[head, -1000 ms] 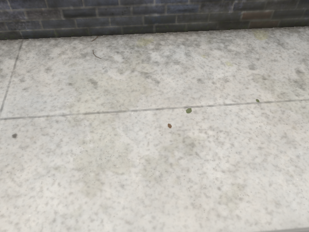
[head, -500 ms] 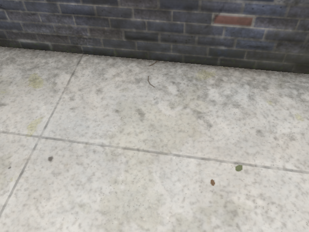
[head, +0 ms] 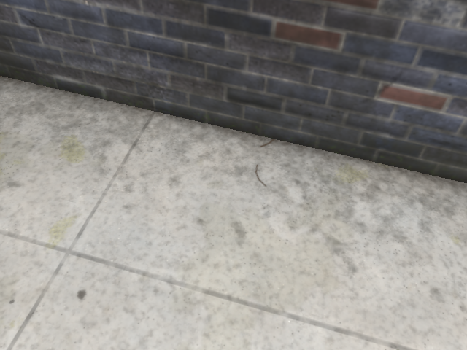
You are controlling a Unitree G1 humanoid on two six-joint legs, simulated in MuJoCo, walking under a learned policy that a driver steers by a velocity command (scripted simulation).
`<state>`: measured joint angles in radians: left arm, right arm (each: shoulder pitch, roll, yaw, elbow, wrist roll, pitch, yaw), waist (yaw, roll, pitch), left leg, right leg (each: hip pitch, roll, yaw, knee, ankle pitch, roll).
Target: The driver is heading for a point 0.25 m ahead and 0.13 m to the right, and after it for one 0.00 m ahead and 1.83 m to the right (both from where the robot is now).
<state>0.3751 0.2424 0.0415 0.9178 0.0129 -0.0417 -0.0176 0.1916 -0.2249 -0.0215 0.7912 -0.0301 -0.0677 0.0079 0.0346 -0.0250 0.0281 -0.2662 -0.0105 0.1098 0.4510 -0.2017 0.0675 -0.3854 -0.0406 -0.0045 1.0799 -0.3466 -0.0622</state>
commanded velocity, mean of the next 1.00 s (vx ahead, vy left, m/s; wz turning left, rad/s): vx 0.16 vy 0.00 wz -0.52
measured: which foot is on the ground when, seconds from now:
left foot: down 0.00-0.36, up 0.38-0.88, down 0.90-1.00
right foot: up 0.00-0.32, down 0.34-0.90, up 0.92-1.00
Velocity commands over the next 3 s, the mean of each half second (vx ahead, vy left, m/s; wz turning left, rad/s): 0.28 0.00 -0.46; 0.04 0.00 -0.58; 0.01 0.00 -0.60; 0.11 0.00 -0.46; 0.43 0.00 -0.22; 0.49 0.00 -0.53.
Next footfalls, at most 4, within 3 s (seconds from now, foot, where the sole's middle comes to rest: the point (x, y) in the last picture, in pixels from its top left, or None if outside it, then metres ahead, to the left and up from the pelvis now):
0.34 right None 0.30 -0.11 -0.78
0.90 left None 0.32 0.07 -0.78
1.38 right None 0.17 -0.08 -0.78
1.90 left None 0.34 0.00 -0.78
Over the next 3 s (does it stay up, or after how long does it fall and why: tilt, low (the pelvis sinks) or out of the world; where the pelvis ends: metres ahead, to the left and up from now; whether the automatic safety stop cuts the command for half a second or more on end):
stays up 0.40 -0.54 -0.01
